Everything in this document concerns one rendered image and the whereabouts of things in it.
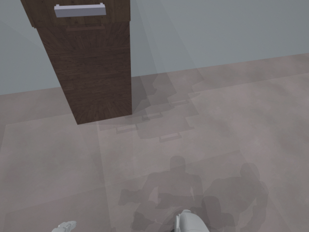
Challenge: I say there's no robot left hand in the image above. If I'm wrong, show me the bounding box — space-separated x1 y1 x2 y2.
52 221 77 232

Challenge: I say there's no drawer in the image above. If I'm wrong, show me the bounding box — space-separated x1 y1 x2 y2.
21 0 131 28

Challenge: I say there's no cabinet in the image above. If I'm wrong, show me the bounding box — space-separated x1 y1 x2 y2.
36 22 132 125

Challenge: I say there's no robot right thigh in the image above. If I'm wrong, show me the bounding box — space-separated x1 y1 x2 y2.
174 212 209 232

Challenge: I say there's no handle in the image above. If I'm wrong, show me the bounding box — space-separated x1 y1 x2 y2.
66 26 106 37
54 3 106 17

